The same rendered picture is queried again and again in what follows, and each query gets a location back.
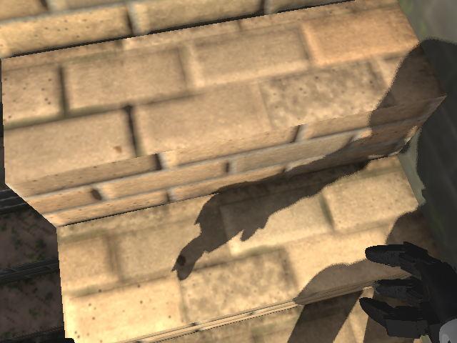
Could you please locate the robot right forearm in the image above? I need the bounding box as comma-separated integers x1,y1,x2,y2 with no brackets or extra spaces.
439,319,457,343

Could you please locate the robot right hand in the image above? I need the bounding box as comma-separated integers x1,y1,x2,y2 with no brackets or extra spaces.
359,242,457,343

